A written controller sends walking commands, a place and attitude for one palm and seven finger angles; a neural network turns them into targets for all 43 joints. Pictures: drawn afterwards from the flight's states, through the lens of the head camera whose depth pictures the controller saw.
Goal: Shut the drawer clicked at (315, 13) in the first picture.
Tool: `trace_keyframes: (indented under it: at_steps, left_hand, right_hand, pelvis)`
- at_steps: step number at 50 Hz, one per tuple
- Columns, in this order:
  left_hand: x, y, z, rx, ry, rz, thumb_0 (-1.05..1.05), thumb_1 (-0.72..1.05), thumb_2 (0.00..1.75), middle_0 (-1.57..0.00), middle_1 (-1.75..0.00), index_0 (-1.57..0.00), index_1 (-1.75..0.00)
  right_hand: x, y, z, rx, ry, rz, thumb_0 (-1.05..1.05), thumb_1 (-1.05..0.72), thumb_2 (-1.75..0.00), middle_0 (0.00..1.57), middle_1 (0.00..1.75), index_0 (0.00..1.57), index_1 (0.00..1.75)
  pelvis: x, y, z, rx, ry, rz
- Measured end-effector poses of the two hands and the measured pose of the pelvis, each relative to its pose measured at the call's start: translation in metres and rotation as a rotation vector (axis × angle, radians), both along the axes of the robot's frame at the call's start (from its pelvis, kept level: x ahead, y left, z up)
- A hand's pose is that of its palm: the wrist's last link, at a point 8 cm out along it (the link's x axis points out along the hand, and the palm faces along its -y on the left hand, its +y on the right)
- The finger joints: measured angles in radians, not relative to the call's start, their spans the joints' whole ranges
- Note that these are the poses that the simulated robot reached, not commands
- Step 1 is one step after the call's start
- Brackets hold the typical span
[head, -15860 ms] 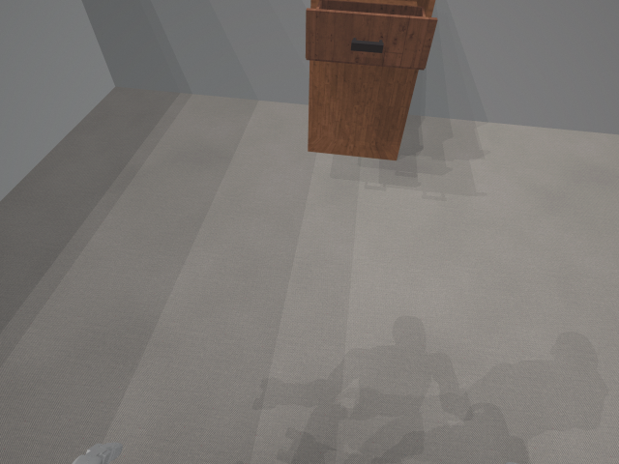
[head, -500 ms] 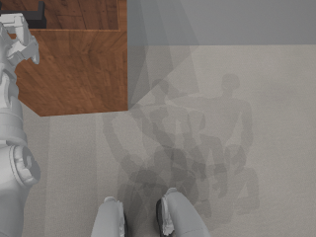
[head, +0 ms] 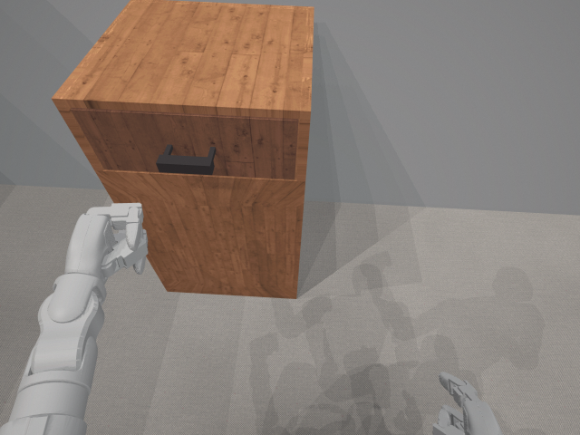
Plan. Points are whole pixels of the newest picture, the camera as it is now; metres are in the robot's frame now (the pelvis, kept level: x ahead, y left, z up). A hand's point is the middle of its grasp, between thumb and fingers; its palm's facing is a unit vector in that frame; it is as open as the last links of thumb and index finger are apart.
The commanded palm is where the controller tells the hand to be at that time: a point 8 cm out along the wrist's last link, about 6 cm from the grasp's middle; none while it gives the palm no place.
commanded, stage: draw the hand back to the body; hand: left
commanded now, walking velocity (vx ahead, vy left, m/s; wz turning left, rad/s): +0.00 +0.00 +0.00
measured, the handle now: (188, 157) +0.62 +0.23 -0.02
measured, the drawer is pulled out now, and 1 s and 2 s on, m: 0.00 0.00 0.00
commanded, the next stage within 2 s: step back with the hand held close in 0.78 s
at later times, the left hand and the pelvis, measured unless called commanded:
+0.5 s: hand (46, 322) +0.20 +0.23 +0.17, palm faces +0.36 -0.86 -0.36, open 3.3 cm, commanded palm +0.15 +0.27 +0.19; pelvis +0.00 -0.01 +0.03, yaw +1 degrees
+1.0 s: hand (12, 351) +0.17 +0.22 +0.20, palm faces +0.41 -0.80 -0.43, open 3.3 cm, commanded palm +0.11 +0.26 +0.21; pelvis -0.01 -0.03 +0.03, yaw +1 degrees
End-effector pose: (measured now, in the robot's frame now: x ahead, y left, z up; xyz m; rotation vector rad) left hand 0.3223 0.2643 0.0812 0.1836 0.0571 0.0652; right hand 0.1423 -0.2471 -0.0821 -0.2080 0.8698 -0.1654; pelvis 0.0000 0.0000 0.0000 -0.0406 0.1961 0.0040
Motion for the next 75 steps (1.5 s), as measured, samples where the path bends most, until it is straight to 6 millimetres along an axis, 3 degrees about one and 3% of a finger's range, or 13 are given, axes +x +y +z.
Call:
trace_keyframes:
  at_steps: [7, 15, 33, 37, 44, 49, 52, 58, 65, 75]
  left_hand:
    - [-0.050, 0.006, 0.029, 0.087, 0.007, 0.182, 0.02, 0.90, 0.90, -1.40, -1.60, -1.40, -1.60]
    - [-0.097, 0.007, 0.069, 0.134, -0.076, 0.249, 0.02, 0.90, 0.90, -1.40, -1.60, -1.40, -1.60]
    - [-0.199, -0.004, 0.134, 0.317, -0.218, 0.307, 0.02, 0.89, 0.90, -1.40, -1.60, -1.41, -1.60]
    - [-0.206, -0.006, 0.133, 0.319, -0.222, 0.328, 0.01, 0.89, 0.90, -1.40, -1.60, -1.41, -1.60]
    - [-0.200, -0.011, 0.122, 0.286, -0.202, 0.328, 0.02, 0.89, 0.90, -1.40, -1.60, -1.41, -1.60]
    - [-0.194, -0.010, 0.134, 0.330, -0.259, 0.298, 0.02, 0.89, 0.90, -1.40, -1.60, -1.41, -1.60]
    - [-0.190, -0.004, 0.138, 0.366, -0.278, 0.286, 0.02, 0.89, 0.90, -1.40, -1.60, -1.41, -1.60]
    - [-0.188, 0.000, 0.125, 0.376, -0.194, 0.226, 0.01, 0.89, 0.90, -1.40, -1.60, -1.41, -1.60]
    - [-0.203, 0.009, 0.127, 0.405, -0.195, 0.200, 0.02, 0.89, 0.89, -1.40, -1.60, -1.41, -1.60]
    - [-0.240, 0.014, 0.131, 0.416, -0.269, 0.225, 0.02, 0.89, 0.90, -1.40, -1.60, -1.41, -1.60]
  right_hand:
    - [0.025, 0.021, 0.020, 0.031, -0.091, 0.047, 0.01, -0.90, -0.90, 0.20, 0.30, 0.20, 0.30]
    - [0.037, 0.033, 0.035, 0.057, -0.160, 0.114, 0.01, -0.90, -0.90, 0.20, 0.30, 0.20, 0.30]
    - [0.032, 0.015, 0.038, 0.059, -0.223, 0.132, 0.01, -0.90, -0.90, 0.20, 0.30, 0.20, 0.30]
    - [0.030, 0.013, 0.036, 0.058, -0.228, 0.134, 0.01, -0.90, -0.90, 0.20, 0.30, 0.20, 0.30]
    - [0.026, 0.010, 0.036, 0.055, -0.233, 0.126, 0.01, -0.90, -0.90, 0.20, 0.30, 0.20, 0.30]
    - [0.022, 0.006, 0.037, 0.049, -0.228, 0.115, 0.01, -0.90, -0.90, 0.20, 0.30, 0.20, 0.30]
    - [0.017, 0.000, 0.036, 0.037, -0.191, 0.088, 0.01, -0.90, -0.90, 0.20, 0.30, 0.20, 0.30]
    - [0.000, -0.009, 0.032, 0.002, -0.118, 0.017, 0.01, -0.90, -0.90, 0.20, 0.30, 0.20, 0.30]
    - [-0.015, -0.003, 0.034, -0.023, -0.094, -0.005, 0.01, -0.90, -0.90, 0.20, 0.30, 0.20, 0.30]
    - [-0.030, 0.020, 0.039, 0.005, -0.169, 0.044, 0.01, -0.90, -0.90, 0.20, 0.30, 0.20, 0.30]
  pelvis:
    - [-0.001, -0.001, 0.017, 0.017, -0.107, 0.003]
    - [-0.002, -0.005, 0.028, 0.027, -0.196, 0.007]
    - [-0.006, -0.019, 0.033, 0.030, -0.261, 0.012]
    - [-0.009, -0.022, 0.032, 0.031, -0.266, 0.019]
    - [-0.011, -0.027, 0.032, 0.032, -0.269, 0.016]
    - [-0.011, -0.027, 0.032, 0.025, -0.250, 0.018]
    - [-0.013, -0.024, 0.032, 0.022, -0.222, 0.017]
    - [-0.019, -0.013, 0.033, 0.029, -0.186, 0.006]
    - [-0.033, -0.004, 0.032, 0.034, -0.178, 0.004]
    - [-0.066, -0.001, 0.026, 0.033, -0.187, 0.007]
